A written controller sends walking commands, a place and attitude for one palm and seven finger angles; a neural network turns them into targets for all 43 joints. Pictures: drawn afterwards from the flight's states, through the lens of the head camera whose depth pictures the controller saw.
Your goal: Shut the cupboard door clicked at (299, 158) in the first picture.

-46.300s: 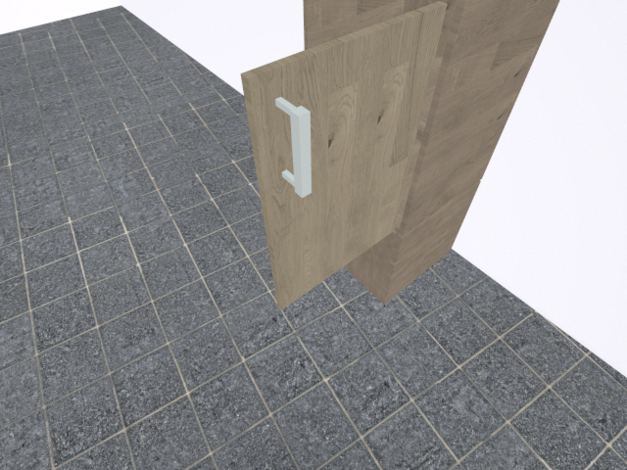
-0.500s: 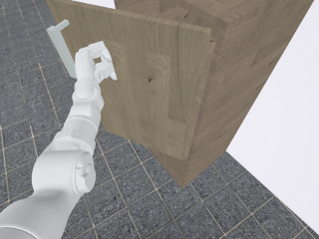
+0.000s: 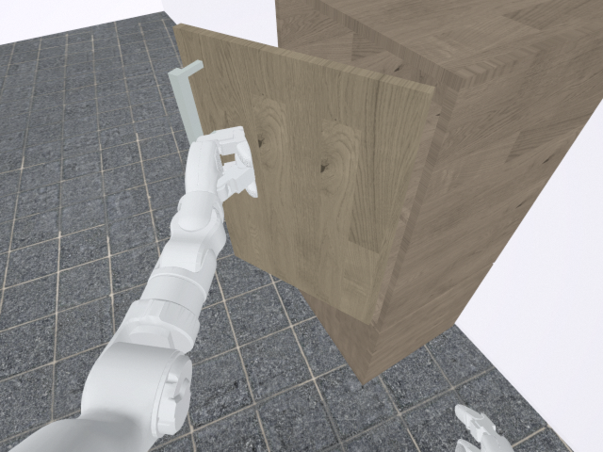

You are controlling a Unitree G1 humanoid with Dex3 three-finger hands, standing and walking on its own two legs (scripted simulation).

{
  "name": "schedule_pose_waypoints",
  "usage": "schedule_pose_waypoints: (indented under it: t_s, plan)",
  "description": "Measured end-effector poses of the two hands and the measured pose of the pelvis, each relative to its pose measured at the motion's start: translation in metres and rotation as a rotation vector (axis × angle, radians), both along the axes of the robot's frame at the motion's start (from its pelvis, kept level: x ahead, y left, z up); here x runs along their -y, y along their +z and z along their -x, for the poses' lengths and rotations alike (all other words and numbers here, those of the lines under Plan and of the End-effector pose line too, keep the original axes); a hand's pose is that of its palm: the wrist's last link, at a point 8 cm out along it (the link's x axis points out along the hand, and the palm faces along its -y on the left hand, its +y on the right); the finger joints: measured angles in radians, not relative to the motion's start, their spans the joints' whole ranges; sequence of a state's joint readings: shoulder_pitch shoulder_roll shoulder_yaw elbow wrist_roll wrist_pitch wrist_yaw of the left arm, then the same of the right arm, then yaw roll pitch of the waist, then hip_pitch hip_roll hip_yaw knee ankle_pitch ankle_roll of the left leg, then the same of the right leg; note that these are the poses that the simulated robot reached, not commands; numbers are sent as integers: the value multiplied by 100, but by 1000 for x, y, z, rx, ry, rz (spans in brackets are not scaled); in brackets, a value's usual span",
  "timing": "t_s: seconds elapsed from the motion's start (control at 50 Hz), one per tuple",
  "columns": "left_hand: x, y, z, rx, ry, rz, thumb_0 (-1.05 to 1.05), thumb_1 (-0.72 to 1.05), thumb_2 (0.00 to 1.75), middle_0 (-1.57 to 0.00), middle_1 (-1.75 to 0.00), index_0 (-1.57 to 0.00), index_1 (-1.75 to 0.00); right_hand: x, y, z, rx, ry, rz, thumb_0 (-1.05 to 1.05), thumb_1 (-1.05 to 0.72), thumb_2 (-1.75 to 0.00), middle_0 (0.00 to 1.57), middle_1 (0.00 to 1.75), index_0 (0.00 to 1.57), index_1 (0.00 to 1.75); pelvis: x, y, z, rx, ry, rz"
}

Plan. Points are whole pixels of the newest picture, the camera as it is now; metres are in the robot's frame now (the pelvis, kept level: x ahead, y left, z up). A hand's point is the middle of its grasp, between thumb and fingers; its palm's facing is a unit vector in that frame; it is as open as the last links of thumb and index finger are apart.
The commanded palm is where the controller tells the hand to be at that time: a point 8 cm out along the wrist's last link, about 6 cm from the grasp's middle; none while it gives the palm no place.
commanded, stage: draw the hand back to the body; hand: left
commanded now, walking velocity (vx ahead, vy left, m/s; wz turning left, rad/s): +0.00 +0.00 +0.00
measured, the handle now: (197, 109) +0.62 +0.18 +0.14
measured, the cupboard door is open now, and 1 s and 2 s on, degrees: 28 28 28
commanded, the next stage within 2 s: step back with the hand held close in 1.62 s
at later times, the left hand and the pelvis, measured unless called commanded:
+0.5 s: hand (172, 222) +0.35 +0.15 +0.16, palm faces +0.04 -1.00 -0.02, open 3.1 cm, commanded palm +0.31 +0.20 +0.17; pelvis +0.01 +0.01 +0.01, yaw +0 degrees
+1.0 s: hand (60, 291) +0.25 +0.24 +0.16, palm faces +0.33 -0.89 -0.32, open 4.3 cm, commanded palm +0.21 +0.28 +0.18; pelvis +0.02 +0.02 +0.01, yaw +0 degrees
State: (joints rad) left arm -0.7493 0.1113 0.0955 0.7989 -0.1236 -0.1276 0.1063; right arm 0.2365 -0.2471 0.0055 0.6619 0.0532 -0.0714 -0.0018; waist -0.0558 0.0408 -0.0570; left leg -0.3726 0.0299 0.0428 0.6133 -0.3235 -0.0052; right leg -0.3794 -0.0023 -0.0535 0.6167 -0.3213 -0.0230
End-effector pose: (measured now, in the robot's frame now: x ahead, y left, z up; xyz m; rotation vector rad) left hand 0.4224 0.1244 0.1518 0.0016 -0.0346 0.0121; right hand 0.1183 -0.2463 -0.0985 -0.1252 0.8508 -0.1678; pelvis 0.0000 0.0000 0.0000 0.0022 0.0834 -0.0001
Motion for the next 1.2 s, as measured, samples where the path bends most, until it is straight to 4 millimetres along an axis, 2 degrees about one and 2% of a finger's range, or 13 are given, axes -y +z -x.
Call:
schedule_pose_waypoints:
  t_s: [0.1,0.16,0.26,0.32,0.4,0.5,0.56,0.62,0.72,0.8,0.9,1.06,1.2]
  plan:
    - [-1,-2,-4,-22,10,14,1,89,90,-130,-150,-131,-150,-9,-6,8,-28,8,-17,1,-91,-90,20,30,20,30,-2,-1,2,-4,0,-1]
    - [-10,-2,-3,-2,22,22,1,89,90,-130,-150,-130,-150,-12,-9,19,-51,-11,-28,1,-90,-90,20,30,20,30,-3,0,0,-7,-15,-4]
    - [-32,-6,16,28,22,8,1,90,90,-130,-150,-130,-150,-11,-11,33,-82,-48,-39,1,-90,-90,20,30,20,30,-5,2,-7,8,-33,-5]
    - [-48,-7,35,31,25,7,1,90,90,-130,-150,-130,-150,-8,-9,32,-81,-58,-30,1,-90,-90,20,30,20,30,-7,4,-10,28,-34,-2]
    - [-66,-2,66,53,29,-3,1,90,90,-130,-150,-130,-150,-7,0,13,-30,-46,-5,2,-90,-90,20,30,20,30,-9,6,-12,56,-26,3]
    - [-83,4,97,52,30,-19,1,90,90,-130,-150,-130,-149,-13,18,-30,91,10,21,2,-91,-90,20,30,20,30,-12,7,-10,88,-4,6]
    - [-90,8,112,49,28,-25,1,90,90,-128,-148,-128,-147,-22,32,-59,182,50,20,2,-91,-90,20,30,20,30,-13,7,-9,101,4,6]
    - [-95,16,131,95,67,-126,1,90,90,-124,-143,-124,-142,-34,46,-81,257,93,19,2,-91,-90,20,30,20,30,-15,9,-9,114,4,4]
    - [-108,17,160,137,139,-203,1,89,90,-114,-132,-114,-131,-55,54,-98,271,154,2,1,-90,-90,20,30,20,30,-16,12,-9,127,7,3]
    - [-126,15,175,123,206,-245,1,89,90,-104,-121,-104,-121,-67,47,-95,223,181,-12,1,-90,-90,20,30,20,30,-17,14,-10,136,10,5]
    - [-144,20,191,116,272,-298,1,89,90,-91,-107,-91,-106,-70,32,-80,145,178,-23,1,-90,-90,20,30,20,30,-19,15,-14,139,10,6]
    - [-167,29,217,112,337,-388,1,89,90,-69,-83,-69,-82,-56,17,-60,70,124,-10,2,-90,-90,20,30,20,30,-23,15,-21,134,3,8]
    - [-188,36,246,97,408,-466,1,89,90,-50,-62,-50,-61,-43,20,-62,91,92,20,2,-90,-90,20,30,20,30,-23,14,-23,132,3,11]
